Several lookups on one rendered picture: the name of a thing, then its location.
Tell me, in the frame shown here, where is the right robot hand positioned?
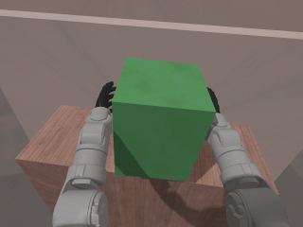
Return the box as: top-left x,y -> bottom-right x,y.
206,87 -> 220,114

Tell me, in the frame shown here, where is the left robot hand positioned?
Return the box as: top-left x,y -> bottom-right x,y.
95,81 -> 116,113

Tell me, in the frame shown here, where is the robot right upper arm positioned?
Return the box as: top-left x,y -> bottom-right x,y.
225,187 -> 289,227

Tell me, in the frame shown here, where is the robot right forearm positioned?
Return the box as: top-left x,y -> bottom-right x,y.
205,113 -> 289,224

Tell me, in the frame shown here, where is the carton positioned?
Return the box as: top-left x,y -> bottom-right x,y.
112,57 -> 216,181

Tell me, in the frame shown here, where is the pedestal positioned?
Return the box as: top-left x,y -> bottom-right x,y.
15,105 -> 279,227

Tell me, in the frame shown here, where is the robot left upper arm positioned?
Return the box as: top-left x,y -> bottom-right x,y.
53,189 -> 109,227

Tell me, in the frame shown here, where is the robot left forearm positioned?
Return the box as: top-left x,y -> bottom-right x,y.
52,107 -> 113,225

